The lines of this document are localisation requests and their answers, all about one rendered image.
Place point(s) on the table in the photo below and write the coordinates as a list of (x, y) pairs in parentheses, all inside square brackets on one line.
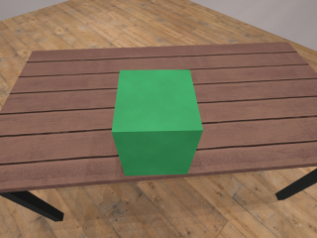
[(257, 104)]

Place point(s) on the carton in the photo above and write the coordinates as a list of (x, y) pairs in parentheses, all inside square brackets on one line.
[(156, 125)]

